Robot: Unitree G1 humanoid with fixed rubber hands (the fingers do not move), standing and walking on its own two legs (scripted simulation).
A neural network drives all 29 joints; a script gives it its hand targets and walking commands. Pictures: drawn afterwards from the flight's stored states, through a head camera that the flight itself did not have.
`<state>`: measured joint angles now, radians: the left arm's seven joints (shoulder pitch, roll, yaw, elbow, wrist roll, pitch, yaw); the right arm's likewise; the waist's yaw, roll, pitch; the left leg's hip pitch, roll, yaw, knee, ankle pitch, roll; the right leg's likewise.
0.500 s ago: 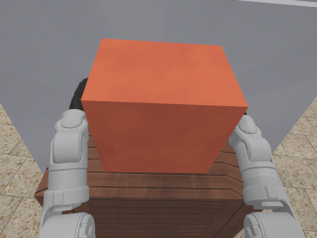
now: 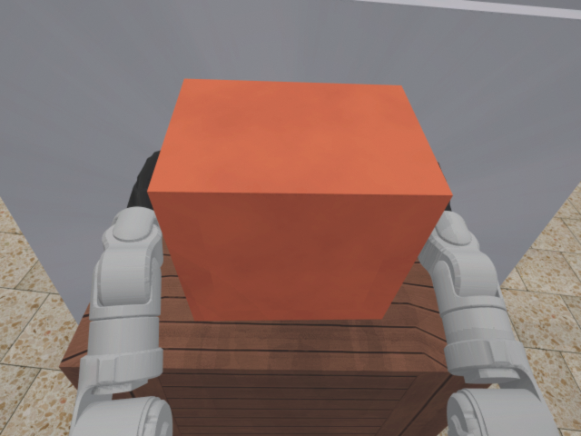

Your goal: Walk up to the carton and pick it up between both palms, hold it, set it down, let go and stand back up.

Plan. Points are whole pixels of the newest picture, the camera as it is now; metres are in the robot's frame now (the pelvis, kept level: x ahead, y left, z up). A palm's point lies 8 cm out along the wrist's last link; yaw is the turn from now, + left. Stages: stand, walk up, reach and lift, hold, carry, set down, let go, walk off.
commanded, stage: hold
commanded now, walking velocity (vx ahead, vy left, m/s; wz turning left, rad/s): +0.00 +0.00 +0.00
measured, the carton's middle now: (292, 209) +0.37 +0.02 +0.16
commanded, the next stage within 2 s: none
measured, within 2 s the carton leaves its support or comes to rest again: neither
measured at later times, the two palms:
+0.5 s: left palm (145, 207) +0.33 +0.21 +0.18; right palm (429, 217) +0.35 -0.16 +0.18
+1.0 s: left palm (145, 210) +0.33 +0.20 +0.18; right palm (431, 209) +0.36 -0.16 +0.19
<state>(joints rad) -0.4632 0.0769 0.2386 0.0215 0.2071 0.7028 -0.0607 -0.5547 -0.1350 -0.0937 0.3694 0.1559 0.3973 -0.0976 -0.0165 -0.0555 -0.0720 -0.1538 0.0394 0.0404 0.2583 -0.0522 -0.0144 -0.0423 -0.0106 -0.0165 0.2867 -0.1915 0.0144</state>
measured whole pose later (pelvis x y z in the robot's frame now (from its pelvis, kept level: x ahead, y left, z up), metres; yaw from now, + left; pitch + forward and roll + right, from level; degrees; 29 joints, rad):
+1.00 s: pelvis +0.00 +0.00 +0.00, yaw +0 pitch -3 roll +0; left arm -0.45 0.08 0.24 0.01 0.21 0.70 -0.06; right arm -0.56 -0.13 -0.09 0.37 0.16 0.40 -0.10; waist -0.02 -0.06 -0.08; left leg -0.15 0.04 0.04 0.26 -0.05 -0.01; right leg -0.04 -0.01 -0.02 0.29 -0.19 0.01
